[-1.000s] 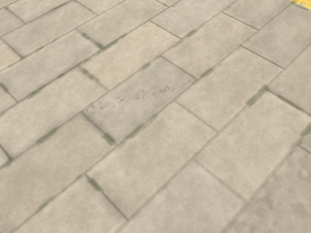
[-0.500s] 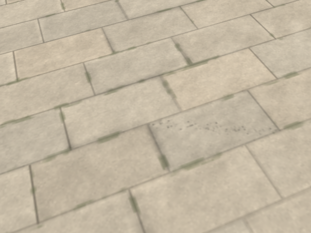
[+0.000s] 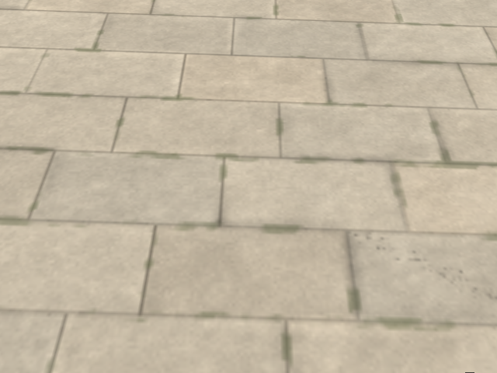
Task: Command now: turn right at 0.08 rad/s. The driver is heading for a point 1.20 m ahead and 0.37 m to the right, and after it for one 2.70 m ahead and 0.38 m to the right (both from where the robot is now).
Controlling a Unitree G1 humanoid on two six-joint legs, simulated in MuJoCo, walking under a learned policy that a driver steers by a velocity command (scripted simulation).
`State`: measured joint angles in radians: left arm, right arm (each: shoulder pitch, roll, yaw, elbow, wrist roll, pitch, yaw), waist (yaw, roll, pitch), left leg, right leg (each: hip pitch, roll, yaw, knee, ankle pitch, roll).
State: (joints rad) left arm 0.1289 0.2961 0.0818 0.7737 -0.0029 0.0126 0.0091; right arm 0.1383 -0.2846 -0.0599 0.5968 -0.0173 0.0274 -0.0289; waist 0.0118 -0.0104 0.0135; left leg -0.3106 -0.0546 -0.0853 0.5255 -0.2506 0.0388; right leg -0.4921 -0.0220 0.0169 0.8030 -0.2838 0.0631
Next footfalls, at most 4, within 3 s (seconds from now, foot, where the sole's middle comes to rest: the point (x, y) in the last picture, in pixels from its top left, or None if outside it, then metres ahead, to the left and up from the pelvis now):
0.06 right None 0.06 -0.14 -0.77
0.38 left None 0.07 0.10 -0.77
0.84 right None -0.05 -0.14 -0.77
1.28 left None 0.06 0.10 -0.77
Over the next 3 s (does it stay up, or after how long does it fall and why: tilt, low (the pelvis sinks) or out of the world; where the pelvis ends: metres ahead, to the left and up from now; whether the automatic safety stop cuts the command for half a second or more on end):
stays up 1.27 -0.41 -0.01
